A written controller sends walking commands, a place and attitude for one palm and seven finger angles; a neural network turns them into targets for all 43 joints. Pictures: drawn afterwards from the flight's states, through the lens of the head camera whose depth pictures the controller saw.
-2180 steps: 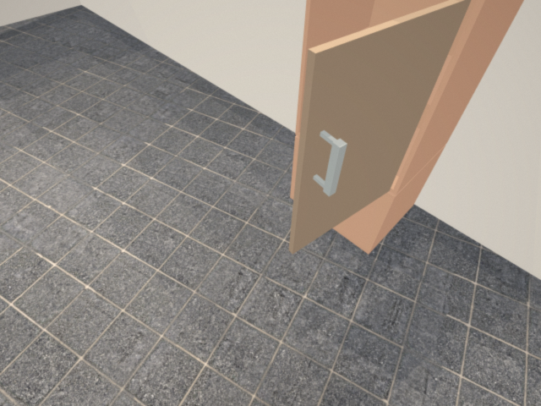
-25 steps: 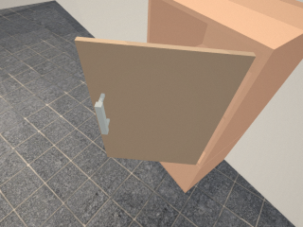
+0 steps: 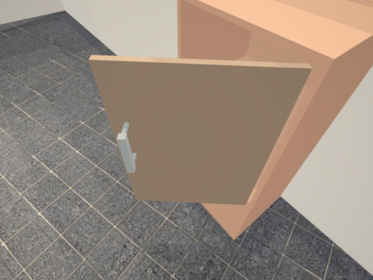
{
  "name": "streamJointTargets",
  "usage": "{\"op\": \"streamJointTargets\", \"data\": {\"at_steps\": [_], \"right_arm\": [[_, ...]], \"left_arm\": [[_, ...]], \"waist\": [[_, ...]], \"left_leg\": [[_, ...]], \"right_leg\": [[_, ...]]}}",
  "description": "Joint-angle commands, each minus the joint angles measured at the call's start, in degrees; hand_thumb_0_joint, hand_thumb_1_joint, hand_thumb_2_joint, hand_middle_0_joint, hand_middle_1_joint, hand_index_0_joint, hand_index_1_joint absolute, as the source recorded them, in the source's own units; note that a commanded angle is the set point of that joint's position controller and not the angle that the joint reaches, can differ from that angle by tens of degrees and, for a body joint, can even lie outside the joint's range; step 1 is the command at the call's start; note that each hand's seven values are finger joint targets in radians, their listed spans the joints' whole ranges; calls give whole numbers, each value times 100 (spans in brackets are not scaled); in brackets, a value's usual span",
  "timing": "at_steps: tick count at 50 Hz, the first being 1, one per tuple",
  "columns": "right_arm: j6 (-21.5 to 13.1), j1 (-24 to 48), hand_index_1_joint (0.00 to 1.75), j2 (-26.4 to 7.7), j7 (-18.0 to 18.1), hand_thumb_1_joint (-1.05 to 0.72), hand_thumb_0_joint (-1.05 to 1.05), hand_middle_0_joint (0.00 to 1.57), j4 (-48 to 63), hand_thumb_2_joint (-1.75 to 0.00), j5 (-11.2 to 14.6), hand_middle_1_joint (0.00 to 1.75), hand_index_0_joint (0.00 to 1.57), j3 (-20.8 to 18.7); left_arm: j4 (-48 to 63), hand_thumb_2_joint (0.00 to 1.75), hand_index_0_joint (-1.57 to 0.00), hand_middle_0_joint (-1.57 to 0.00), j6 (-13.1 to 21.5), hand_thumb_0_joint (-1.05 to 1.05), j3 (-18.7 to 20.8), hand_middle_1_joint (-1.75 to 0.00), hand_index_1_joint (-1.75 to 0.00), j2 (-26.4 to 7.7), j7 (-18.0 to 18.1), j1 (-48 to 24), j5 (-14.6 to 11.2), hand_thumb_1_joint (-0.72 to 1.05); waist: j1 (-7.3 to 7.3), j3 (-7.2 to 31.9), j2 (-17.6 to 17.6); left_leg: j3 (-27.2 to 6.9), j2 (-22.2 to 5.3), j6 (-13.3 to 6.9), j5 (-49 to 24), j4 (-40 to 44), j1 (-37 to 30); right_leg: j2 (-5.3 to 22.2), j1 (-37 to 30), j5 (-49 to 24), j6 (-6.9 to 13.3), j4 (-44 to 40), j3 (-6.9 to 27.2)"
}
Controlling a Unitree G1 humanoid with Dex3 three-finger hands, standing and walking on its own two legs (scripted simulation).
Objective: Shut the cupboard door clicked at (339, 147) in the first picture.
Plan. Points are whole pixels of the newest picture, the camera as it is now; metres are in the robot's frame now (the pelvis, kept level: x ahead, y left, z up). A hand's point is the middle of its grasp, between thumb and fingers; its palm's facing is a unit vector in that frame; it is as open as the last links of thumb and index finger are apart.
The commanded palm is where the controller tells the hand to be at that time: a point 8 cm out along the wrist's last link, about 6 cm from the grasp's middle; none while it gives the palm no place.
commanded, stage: look again from close up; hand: left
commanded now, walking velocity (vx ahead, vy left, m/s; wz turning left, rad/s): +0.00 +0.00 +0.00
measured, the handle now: (128, 148) +0.42 +0.18 +0.01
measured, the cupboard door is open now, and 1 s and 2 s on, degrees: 49 49 49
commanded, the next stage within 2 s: raise the hand and make a fist in 0.54 s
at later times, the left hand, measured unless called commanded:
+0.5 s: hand out of the picture +0.01 +0.15 -0.17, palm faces +0.01 -0.98 -0.18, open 7.3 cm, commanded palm none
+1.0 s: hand (138, 251) +0.18 +0.11 -0.02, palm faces +0.00 -1.00 +0.05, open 6.4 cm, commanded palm +0.11 +0.19 -0.05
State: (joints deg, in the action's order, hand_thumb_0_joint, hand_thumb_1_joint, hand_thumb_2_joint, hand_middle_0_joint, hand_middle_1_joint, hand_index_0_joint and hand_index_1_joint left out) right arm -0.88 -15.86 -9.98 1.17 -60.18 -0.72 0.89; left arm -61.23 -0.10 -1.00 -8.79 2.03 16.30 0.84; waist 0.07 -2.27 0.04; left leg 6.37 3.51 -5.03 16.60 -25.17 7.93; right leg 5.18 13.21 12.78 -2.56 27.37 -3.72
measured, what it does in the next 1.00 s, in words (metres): shifts its weight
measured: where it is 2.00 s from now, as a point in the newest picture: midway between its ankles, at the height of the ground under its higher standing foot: outside the picture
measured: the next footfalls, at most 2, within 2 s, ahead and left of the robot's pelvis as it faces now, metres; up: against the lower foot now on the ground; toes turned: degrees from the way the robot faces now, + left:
none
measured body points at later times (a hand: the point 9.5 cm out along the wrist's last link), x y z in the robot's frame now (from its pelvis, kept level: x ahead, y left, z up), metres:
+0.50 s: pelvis +0.01 -0.01 +0.00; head +0.02 -0.01 +0.45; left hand +0.01 +0.21 -0.16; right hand +0.00 -0.23 -0.16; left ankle -0.03 +0.06 -0.74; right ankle +0.02 -0.15 -0.74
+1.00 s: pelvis -0.02 -0.05 -0.05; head +0.01 -0.03 +0.40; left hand +0.18 +0.17 -0.02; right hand +0.17 -0.30 -0.10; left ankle -0.03 +0.06 -0.74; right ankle +0.02 -0.14 -0.74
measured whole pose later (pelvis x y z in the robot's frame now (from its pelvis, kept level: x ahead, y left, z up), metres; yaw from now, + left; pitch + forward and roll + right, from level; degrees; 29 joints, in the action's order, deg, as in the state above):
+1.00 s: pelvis -0.02 -0.05 -0.05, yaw +3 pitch +9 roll +1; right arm -16.8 -11.9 -13.9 -0.9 -34.4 0.3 -2.9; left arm -11.2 31.7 6.0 -8.6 -15.4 20.0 -12.7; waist 2.3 6.3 4.4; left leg 3.7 0.8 -1.2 25.8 -51.7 34.8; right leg 1.8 39.1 23.0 2.5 53.1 -3.7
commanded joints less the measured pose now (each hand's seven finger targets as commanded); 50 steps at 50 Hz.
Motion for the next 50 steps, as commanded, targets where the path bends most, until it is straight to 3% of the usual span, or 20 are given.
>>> {"op": "streamJointTargets", "data": {"at_steps": [1, 31, 32, 33, 34, 35, 36, 37, 38, 39, 40, 41, 42, 43, 44, 45, 46, 47, 49, 50], "right_arm": [[-132, -257, 30, -552, 39, -90, 0, 20, 122, -90, 7, 30, 20, -121], [-117, -387, 30, -253, 58, -90, 0, 20, -439, -90, 36, 30, 20, -92], [-175, 15, 30, -582, 28, -90, 0, 20, -18, -90, 93, 30, 20, -119], [-1237, -574, 30, -1812, 545, -90, 0, 20, 1793, -90, 129, 30, 20, -320], [-1702, -114, 30, -1018, 619, -90, 0, 20, 1612, -90, 468, 30, 20, 107], [-1815, 57, 30, -1034, 570, -90, 0, 20, 1341, -90, 254, 30, 20, -33], [-1874, 84, 30, -704, 346, -90, 0, 20, 1231, -90, 324, 30, 20, -107], [-1959, 14, 30, -1055, 247, -90, 0, 20, 1541, -90, 415, 30, 20, -249], [-2051, 178, 30, -1104, 240, -90, 0, 20, 1864, -90, 371, 30, 20, -263], [-2123, 242, 30, -1170, 221, -90, 0, 20, 2024, -90, 301, 30, 20, -258], [-2146, 186, 30, -1195, 167, -90, 0, 20, 2193, -90, 236, 30, 20, -311], [-2118, 189, 30, -1153, 126, -90, 0, 20, 2353, -90, 193, 30, 20, -363], [-2091, 267, 30, -1101, 102, -90, 0, 20, 2539, -90, 167, 30, 20, -441], [-2091, 341, 30, -1083, 48, -90, 0, 20, 2703, -90, 133, 30, 20, -510], [-2064, 438, 30, -1086, -28, -90, 0, 20, 2869, -90, 101, 30, 20, -581], [-1964, 508, 30, -1127, -133, -90, 0, 20, 2976, -90, 121, 30, 20, -664], [-1894, 660, 30, -1154, -213, -90, 0, 20, 3209, -90, 103, 30, 20, -654], [-1827, 780, 30, -1187, -254, -90, 0, 20, 3375, -90, 104, 30, 20, -687], [-1724, 975, 30, -1093, -261, -90, 0, 20, 3639, -90, 133, 30, 20, -677], [-1658, 953, 30, -1089, -257, -90, 0, 20, 3730, -90, 106, 30, 20, -683]], "left_arm": [[172, 90, -20, -20, 80, 0, 120, -30, -30, -557, 55, 289, 1, 90], [-143, 90, -20, -20, 134, 0, 79, -30, -30, -344, 67, 443, -19, 90], [-353, 90, -20, -20, 217, 0, 80, -30, -30, -633, 267, 673, 59, 90], [9302, 90, -20, -20, 1707, 0, 1989, -30, -30, -3442, 299, -4434, -655, 90], [7487, 90, -22, -22, 1216, 0, 62, -32, -32, -1015, 405, -551, -736, 90], [7211, 90, -24, -24, 845, 0, 308, -34, -34, -818, 621, -584, -941, 90], [5520, 90, -25, -25, 109, 0, -454, -36, -36, 494, 608, 881, -908, 90], [6515, 90, -27, -27, 187, 0, -538, -38, -38, 250, 612, 47, -1085, 90], [6648, 90, -29, -29, 441, 0, -416, -40, -40, 173, 522, -83, -1031, 90], [6355, 90, -31, -31, 708, 0, -234, -42, -42, -27, 438, -153, -932, 90], [5966, 90, -33, -33, 949, 0, 71, -44, -44, -233, 337, 78, -900, 90], [5321, 90, -35, -35, 1251, 0, 171, -46, -46, -75, 135, 635, -910, 90], [4742, 90, -36, -36, 1629, 0, 229, -48, -48, 165, -149, 1316, -1005, 90], [4601, 90, -38, -38, 2062, 0, 370, -50, -50, 194, -475, 1840, -1149, 90], [4707, 90, -40, -40, 2496, 0, 564, -52, -52, 145, -855, 2292, -1329, 90], [4525, 90, -42, -42, 2869, 0, 1077, -54, -54, -269, -1235, 2650, -1444, 90], [4761, 90, -44, -44, 3249, 0, 1144, -56, -56, -347, -1643, 2513, -1566, 90], [4820, 90, -46, -46, 3573, 0, 1417, -58, -58, -684, -1987, 2320, -1582, 90], [5243, 90, -49, -49, 3724, 0, 1772, -62, -62, -1091, -2119, 2071, -1491, 90], [5734, 90, -51, -51, 3712, 0, 2009, -64, -64, -1433, -2047, 1729, -1499, 90]], "waist": [[-35, 9, -54], [-33, -244, 25], [-137, -194, 204], [1005, 2293, -414], [298, 2487, -2052], [107, 2195, -1914], [118, 1146, -1281], [225, 388, -1045], [263, 51, -914], [369, -349, -405], [409, -438, 149], [276, -429, 1437], [108, -406, 2395], [-56, -178, 2869], [-257, 191, 2983], [-476, 557, 2442], [-477, 844, 1877], [-446, 957, 1219], [-643, 1288, -261], [-689, 1518, -801]], "left_leg": [[-826, -930, 296, -1770, 614, 354], [-725, -957, 292, -1069, 867, 264], [-688, -1148, 433, -2551, -137, 479], [-1069, -969, 530, -3622, -118, -1249], [-977, -843, 688, -3741, -115, -1757], [-853, -859, 910, -3983, 339, -1126], [-1003, -817, 880, -2934, 527, -237], [-1013, -733, 773, -1578, 260, 371], [-1016, -623, 733, -757, 62, 821], [-1031, -471, 618, -284, -183, 1262], [-1061, -343, 596, -19, -444, 1632], [-1045, -331, 542, 55, -767, 2000], [-940, -293, 528, 210, -1098, 2402], [-845, -229, 538, 324, -1387, 2750], [-735, -157, 579, 314, -1633, 3008], [-613, -109, 661, 161, -1856, 3145], [-546, -36, 704, 122, -2096, 3316], [-506, -14, 724, 151, -2371, 3446], [-364, 28, 606, 72, -2652, 3726], [-375, 10, 592, 87, -2739, 3721]], "right_leg": [[199, -451, -909, 398, -152, 289], [228, -492, -914, 390, -621, 424], [372, -280, -2452, 343, -187, 527], [-445, -341, -1859, 219, 784, 23], [-662, 358, 214, 366, 1297, -103], [-621, 405, 476, 384, 1058, -33], [-431, 684, 730, 330, 1013, -55], [-356, 695, 378, 352, 715, -62], [-345, 684, 185, 382, 393, -111], [-323, 896, 221, 397, 201, -78], [-300, 1175, 538, 420, 169, -69], [-335, 1515, 899, 404, 349, -137], [-371, 1818, 1341, 366, 556, -152], [-372, 1932, 1582, 343, 735, -74], [-352, 1780, 1526, 349, 940, 44], [-285, 1511, 1041, 416, 1247, 230], [-208, 1394, 651, 447, 1559, 338], [-150, 1510, 512, 504, 1789, 473], [-199, 1791, 459, 564, 2253, 558], [-210, 1870, 604, 598, 2397, 605]]}}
